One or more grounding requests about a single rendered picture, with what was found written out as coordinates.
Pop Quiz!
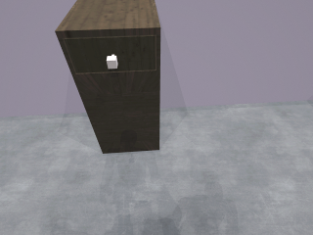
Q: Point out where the drawer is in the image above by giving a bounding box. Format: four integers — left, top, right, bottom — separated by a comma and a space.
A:
64, 34, 156, 73

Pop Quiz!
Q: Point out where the handle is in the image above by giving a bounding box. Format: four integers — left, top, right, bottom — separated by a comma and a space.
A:
107, 54, 118, 70

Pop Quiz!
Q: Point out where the cabinet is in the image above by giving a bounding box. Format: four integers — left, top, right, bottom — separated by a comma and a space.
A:
55, 0, 161, 154

